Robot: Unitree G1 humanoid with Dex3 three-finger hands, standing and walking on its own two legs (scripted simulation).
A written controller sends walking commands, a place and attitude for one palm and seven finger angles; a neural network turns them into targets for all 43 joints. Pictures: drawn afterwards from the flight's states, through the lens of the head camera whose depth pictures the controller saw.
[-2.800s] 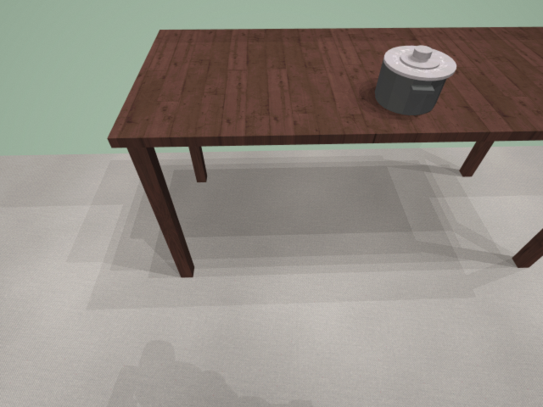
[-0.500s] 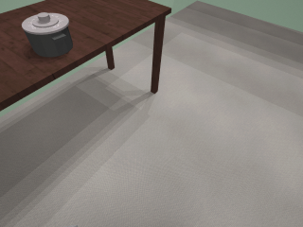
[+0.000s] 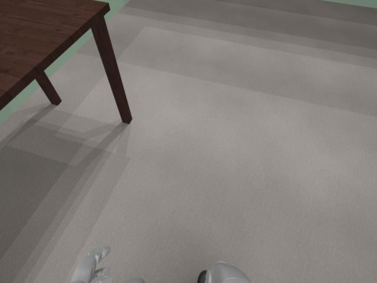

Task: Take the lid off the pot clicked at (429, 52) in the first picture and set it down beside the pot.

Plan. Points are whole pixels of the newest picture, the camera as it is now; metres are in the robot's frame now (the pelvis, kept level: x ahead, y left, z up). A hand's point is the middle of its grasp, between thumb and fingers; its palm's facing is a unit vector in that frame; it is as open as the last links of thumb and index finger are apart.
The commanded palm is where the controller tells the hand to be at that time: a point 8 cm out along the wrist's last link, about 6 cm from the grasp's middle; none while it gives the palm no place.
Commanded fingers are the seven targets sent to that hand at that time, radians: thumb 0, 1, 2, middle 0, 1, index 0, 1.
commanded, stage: walk to a spot facing it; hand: left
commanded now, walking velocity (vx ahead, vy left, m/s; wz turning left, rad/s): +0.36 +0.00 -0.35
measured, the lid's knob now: out of the picture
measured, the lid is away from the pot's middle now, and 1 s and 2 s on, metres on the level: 0.01 0.01 0.01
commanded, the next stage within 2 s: turn to face it in 0.72 s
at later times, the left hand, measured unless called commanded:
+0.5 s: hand (97, 248) +0.21 +0.23 -0.16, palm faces -0.08 -0.98 -0.17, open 7.4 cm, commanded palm none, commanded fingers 0.00 0.90 0.90 -0.20 -0.30 -0.20 -0.30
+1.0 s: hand (179, 128) +0.58 +0.03 -0.13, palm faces -0.43 -0.87 -0.23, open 7.4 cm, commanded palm none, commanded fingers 0.00 0.90 0.90 -0.20 -0.30 -0.20 -0.30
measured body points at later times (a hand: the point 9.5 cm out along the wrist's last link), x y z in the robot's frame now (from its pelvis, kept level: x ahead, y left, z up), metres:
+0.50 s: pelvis +0.20 +0.03 +0.02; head +0.21 +0.06 +0.47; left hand +0.22 +0.28 -0.14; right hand +0.27 -0.21 -0.10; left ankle +0.24 +0.14 -0.71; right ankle +0.13 -0.07 -0.63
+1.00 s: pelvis +0.38 -0.08 +0.01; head +0.40 -0.10 +0.46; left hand +0.60 +0.08 -0.12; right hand +0.25 -0.27 -0.15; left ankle +0.39 +0.08 -0.62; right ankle +0.41 -0.17 -0.71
